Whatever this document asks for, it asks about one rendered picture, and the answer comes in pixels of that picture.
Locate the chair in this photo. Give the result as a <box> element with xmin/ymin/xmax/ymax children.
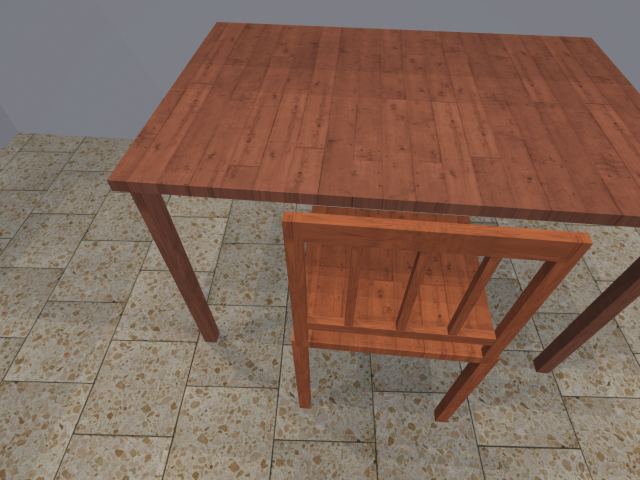
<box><xmin>282</xmin><ymin>205</ymin><xmax>593</xmax><ymax>422</ymax></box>

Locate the table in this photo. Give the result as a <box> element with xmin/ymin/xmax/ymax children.
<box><xmin>107</xmin><ymin>22</ymin><xmax>640</xmax><ymax>373</ymax></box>

